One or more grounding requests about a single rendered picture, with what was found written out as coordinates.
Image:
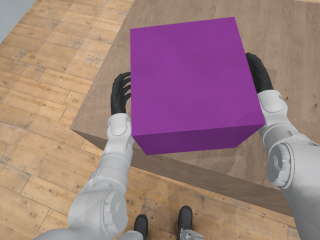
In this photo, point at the pedestal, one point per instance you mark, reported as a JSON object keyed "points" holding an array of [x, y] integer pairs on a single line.
{"points": [[283, 34]]}

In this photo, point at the robot left hand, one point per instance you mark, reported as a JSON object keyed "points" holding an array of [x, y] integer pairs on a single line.
{"points": [[118, 98]]}

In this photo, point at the robot left foot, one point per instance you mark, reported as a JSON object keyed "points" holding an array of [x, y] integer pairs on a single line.
{"points": [[141, 225]]}

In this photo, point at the robot right hand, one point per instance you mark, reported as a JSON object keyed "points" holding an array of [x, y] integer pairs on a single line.
{"points": [[259, 73]]}

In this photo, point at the robot left shin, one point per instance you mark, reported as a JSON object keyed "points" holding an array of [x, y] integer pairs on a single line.
{"points": [[132, 231]]}

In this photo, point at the robot left upper arm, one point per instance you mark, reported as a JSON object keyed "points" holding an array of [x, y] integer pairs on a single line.
{"points": [[94, 215]]}

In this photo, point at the carton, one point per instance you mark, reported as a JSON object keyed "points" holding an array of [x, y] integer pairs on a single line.
{"points": [[191, 87]]}

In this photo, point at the left robot forearm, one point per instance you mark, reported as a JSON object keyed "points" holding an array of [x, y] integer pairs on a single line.
{"points": [[115, 162]]}

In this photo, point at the robot right upper arm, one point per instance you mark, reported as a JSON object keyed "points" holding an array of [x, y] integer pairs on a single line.
{"points": [[295, 169]]}

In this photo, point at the right robot forearm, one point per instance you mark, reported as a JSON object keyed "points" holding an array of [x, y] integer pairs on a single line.
{"points": [[278, 129]]}

